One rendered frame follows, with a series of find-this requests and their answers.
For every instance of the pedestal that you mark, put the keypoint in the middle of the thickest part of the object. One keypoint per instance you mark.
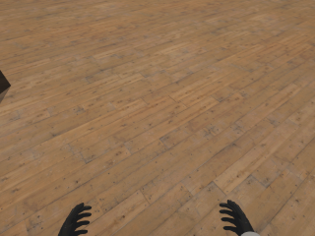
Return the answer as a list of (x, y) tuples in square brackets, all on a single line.
[(4, 84)]

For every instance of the robot left hand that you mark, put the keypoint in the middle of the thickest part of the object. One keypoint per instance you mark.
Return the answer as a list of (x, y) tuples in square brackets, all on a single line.
[(70, 224)]

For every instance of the robot right hand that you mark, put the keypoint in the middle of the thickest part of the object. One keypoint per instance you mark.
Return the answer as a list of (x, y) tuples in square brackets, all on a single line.
[(239, 218)]

